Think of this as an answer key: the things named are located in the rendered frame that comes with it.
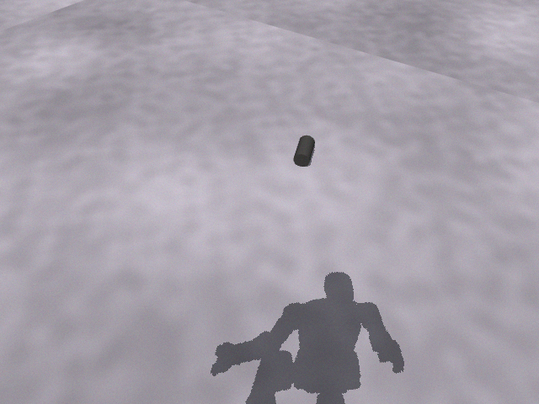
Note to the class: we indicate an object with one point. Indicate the can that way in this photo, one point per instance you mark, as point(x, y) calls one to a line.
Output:
point(304, 151)

